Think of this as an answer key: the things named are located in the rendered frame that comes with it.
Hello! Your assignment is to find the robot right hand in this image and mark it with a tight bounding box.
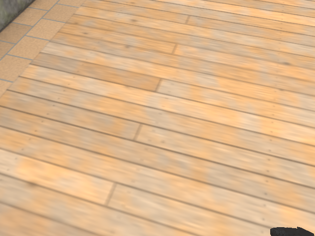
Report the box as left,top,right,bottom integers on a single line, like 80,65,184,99
270,226,314,236

